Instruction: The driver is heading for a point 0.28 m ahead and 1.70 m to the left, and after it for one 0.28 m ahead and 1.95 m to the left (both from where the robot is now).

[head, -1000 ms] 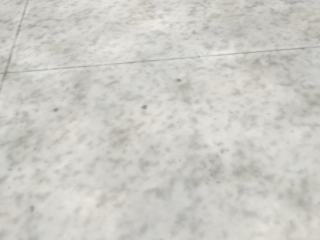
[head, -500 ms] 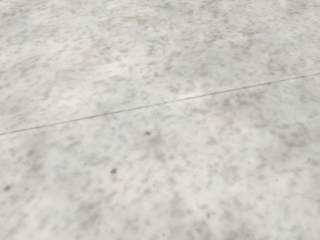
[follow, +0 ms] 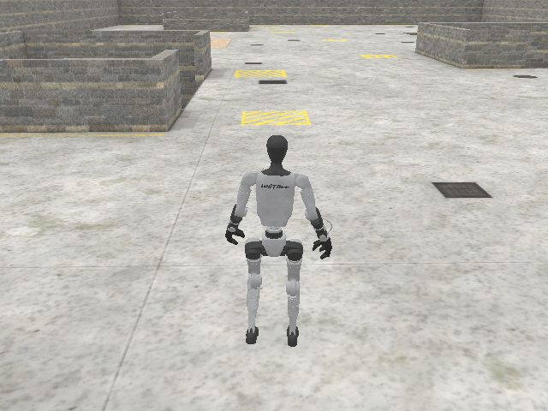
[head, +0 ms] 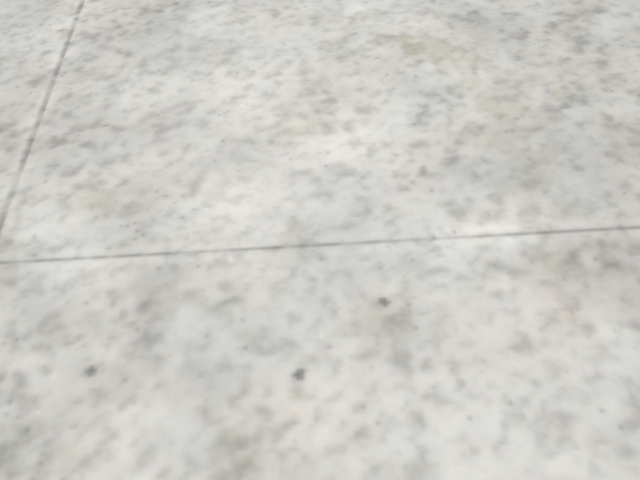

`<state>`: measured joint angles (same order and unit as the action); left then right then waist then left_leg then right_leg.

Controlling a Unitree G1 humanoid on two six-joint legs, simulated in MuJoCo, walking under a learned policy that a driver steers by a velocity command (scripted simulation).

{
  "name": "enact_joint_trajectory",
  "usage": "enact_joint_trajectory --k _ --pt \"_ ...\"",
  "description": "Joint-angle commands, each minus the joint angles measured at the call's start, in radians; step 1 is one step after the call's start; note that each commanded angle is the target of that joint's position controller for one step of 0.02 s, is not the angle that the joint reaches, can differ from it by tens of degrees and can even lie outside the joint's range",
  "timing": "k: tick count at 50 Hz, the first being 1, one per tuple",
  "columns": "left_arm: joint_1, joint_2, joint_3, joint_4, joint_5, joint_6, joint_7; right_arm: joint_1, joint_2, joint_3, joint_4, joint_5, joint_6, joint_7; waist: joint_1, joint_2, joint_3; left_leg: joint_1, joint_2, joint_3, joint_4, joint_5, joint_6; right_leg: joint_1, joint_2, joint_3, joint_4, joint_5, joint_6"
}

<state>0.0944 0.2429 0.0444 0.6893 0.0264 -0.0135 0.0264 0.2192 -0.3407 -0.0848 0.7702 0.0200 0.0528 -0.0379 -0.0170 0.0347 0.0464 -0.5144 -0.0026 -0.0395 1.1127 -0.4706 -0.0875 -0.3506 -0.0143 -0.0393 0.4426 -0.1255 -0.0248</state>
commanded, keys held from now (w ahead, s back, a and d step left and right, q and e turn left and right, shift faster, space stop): q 1.00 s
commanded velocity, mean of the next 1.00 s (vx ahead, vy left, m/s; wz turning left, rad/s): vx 0.01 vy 0.00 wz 0.58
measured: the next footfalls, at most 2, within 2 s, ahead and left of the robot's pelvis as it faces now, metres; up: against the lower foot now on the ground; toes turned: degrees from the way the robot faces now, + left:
left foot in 0.22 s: +0.05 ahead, +0.14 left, +0.00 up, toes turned +10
right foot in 0.70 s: +0.12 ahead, -0.07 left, +0.00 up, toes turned +31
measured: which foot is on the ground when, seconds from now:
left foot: up 0.00-0.20, down 0.22-0.70, up 0.72-1.00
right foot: down 0.00-0.22, up 0.24-0.68, down 0.70-1.00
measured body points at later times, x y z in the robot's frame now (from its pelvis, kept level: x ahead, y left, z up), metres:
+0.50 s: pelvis +0.01 +0.05 +0.01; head +0.04 +0.09 +0.45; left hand +0.08 +0.37 -0.11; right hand +0.23 -0.19 -0.07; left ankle +0.01 +0.14 -0.74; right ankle +0.08 -0.11 -0.67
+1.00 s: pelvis +0.02 +0.02 +0.01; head +0.07 +0.04 +0.45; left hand -0.02 +0.33 -0.10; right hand +0.31 -0.14 -0.10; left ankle -0.06 +0.14 -0.68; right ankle +0.09 -0.09 -0.74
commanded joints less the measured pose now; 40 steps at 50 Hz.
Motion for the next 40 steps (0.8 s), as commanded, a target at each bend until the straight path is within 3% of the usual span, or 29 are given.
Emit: enact_joint_trajectory --k 1,4,7,10,11,12,13,14,15,16,17,19,24,30,32,34,35,36,37,38,39,40 --pt "-0.018 0.155 0.045 -0.041 0.000 -0.005 0.012 0.055 -0.039 -0.011 -0.072 -0.004 0.006 0.002 0.000 -0.185 -0.129 -0.002 0.047 0.011 -0.074 0.067 -0.012 0.138 -0.251 0.153 -0.167 0.198 -0.215" --pt "-0.028 0.184 0.057 -0.030 -0.008 0.002 0.014 0.013 -0.033 -0.002 -0.102 -0.007 0.003 0.020 0.014 -0.182 -0.156 0.083 0.064 0.035 -0.219 0.111 0.010 0.145 -0.275 0.109 -0.165 0.206 -0.219" --pt "-0.015 0.211 0.066 -0.010 -0.020 0.009 0.006 0.001 -0.059 -0.009 -0.121 -0.006 0.007 0.038 0.018 -0.187 -0.154 0.143 0.055 0.067 -0.330 0.121 0.041 0.167 -0.302 0.091 -0.143 0.187 -0.205" --pt "-0.018 0.211 0.069 0.012 -0.048 0.016 0.004 0.058 -0.067 -0.022 -0.106 -0.010 0.010 0.050 -0.025 -0.164 -0.147 0.291 0.016 0.106 -0.569 0.254 0.108 0.130 -0.276 0.032 -0.037 0.087 -0.121" --pt "0.033 0.178 0.063 0.038 -0.047 0.019 0.001 0.087 -0.099 -0.035 -0.100 -0.015 0.009 0.044 -0.025 -0.084 -0.127 0.374 0.028 0.041 -0.675 0.353 0.149 0.051 -0.228 -0.028 0.075 -0.029 -0.045" --pt "0.061 0.114 0.046 0.022 -0.004 0.021 -0.007 0.100 -0.218 -0.062 -0.119 -0.017 0.008 0.023 0.014 0.229 -0.112 0.498 0.281 -0.308 -0.749 0.670 0.255 -0.192 -0.091 -0.145 0.382 -0.360 0.072" --pt "-0.044 0.136 0.052 -0.029 0.001 0.018 0.004 0.076 -0.255 -0.061 -0.153 -0.049 -0.009 0.028 -0.035 0.269 -0.102 0.410 0.400 -0.494 -0.794 0.702 0.430 -0.332 0.023 -0.006 0.584 -0.556 0.099" --pt "-0.081 0.169 0.063 -0.030 -0.013 0.019 0.011 0.060 -0.212 -0.051 -0.154 -0.060 -0.031 0.034 -0.047 0.160 -0.110 0.388 0.350 -0.429 -0.810 0.616 0.420 -0.335 0.002 0.076 0.680 -0.500 0.084" --pt "-0.056 0.174 0.069 -0.018 -0.025 0.023 0.016 0.011 -0.187 -0.044 -0.153 -0.046 -0.046 0.032 -0.011 0.127 -0.095 0.378 0.293 -0.353 -0.801 0.560 0.360 -0.340 -0.010 0.097 0.690 -0.405 0.071" --pt "-0.024 0.174 0.074 0.009 -0.020 0.026 0.025 -0.034 -0.155 -0.037 -0.161 -0.026 -0.048 0.027 0.009 0.087 -0.101 0.384 0.253 -0.314 -0.790 0.514 0.312 -0.337 -0.020 0.107 0.678 -0.340 0.073" --pt "-0.010 0.180 0.078 0.017 -0.013 0.028 0.030 -0.059 -0.136 -0.028 -0.166 -0.013 -0.047 0.021 0.020 0.099 -0.103 0.372 0.235 -0.291 -0.785 0.548 0.297 -0.319 -0.016 0.107 0.683 -0.294 0.081" --pt "0.006 0.166 0.077 0.019 -0.020 0.022 0.024 -0.049 -0.116 -0.019 -0.171 -0.017 -0.042 0.010 0.028 0.103 -0.136 0.376 0.208 -0.272 -0.775 0.611 0.301 -0.275 0.006 0.106 0.697 -0.239 0.095" --pt "-0.039 0.136 0.062 0.002 -0.028 0.011 0.014 -0.017 -0.140 -0.029 -0.176 -0.011 -0.032 -0.005 -0.001 0.106 -0.134 0.429 0.188 -0.320 -0.755 0.537 0.304 -0.244 0.025 0.126 0.447 -0.199 0.117" --pt "-0.032 0.152 0.061 -0.001 -0.038 -0.007 -0.010 -0.044 -0.156 -0.038 -0.197 -0.010 -0.017 0.008 -0.008 0.131 -0.125 0.362 0.173 -0.440 -0.733 0.531 0.316 -0.085 0.058 0.138 0.249 -0.245 0.104" --pt "-0.011 0.157 0.063 0.000 -0.040 -0.016 -0.019 -0.061 -0.154 -0.039 -0.203 -0.004 -0.012 0.011 0.000 0.134 -0.134 0.375 0.162 -0.481 -0.709 0.576 0.307 -0.036 0.064 0.138 0.160 -0.234 0.091" --pt "0.047 0.158 0.069 0.017 -0.039 -0.024 -0.026 -0.097 -0.144 -0.036 -0.213 0.011 -0.006 0.007 0.043 0.122 -0.142 0.344 0.117 -0.478 -0.664 0.551 0.261 0.090 0.060 0.118 -0.051 -0.080 0.067" --pt "0.074 0.190 0.079 0.025 -0.031 -0.024 -0.023 -0.084 -0.120 -0.030 -0.216 0.012 -0.005 0.003 0.043 0.083 -0.156 0.270 0.074 -0.446 -0.616 0.424 0.214 0.203 -0.016 0.157 -0.109 0.028 0.038" --pt "0.073 0.252 0.089 0.012 -0.015 -0.016 -0.016 -0.021 -0.061 -0.015 -0.211 -0.005 -0.006 0.006 0.000 -0.132 -0.182 0.143 -0.039 -0.299 -0.409 0.093 0.153 0.316 -0.224 0.340 -0.127 0.171 -0.043" --pt "0.060 0.286 0.093 0.014 0.016 -0.012 -0.019 -0.028 -0.106 -0.031 -0.238 0.004 -0.015 0.005 -0.010 -0.328 -0.115 -0.043 -0.149 -0.151 -0.230 -0.190 0.097 0.264 -0.367 0.549 -0.149 0.314 -0.215" --pt "0.017 0.231 0.079 -0.012 0.008 -0.015 -0.017 0.005 -0.182 -0.055 -0.213 -0.012 -0.019 0.004 -0.013 -0.229 -0.104 -0.059 -0.072 -0.154 -0.036 -0.160 0.058 0.237 -0.394 0.514 -0.145 0.304 -0.260" --pt "-0.027 0.182 0.064 -0.023 -0.001 -0.014 -0.011 0.015 -0.198 -0.067 -0.188 -0.004 -0.015 0.007 -0.025 -0.179 -0.089 -0.058 -0.059 -0.141 0.033 -0.093 0.042 0.216 -0.328 0.408 -0.130 0.265 -0.220" --pt "-0.052 0.166 0.059 -0.031 -0.011 -0.010 -0.006 0.031 -0.170 -0.065 -0.166 -0.003 -0.003 0.004 -0.031 -0.155 -0.076 -0.067 -0.052 -0.127 0.072 -0.039 0.022 0.218 -0.266 0.324 -0.121 0.204 -0.179"
Keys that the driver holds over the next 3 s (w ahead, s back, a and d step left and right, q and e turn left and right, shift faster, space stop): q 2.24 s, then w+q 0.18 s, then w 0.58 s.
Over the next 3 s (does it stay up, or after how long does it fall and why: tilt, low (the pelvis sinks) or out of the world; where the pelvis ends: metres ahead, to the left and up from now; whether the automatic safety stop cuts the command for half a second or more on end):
stays up -0.04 0.33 -0.02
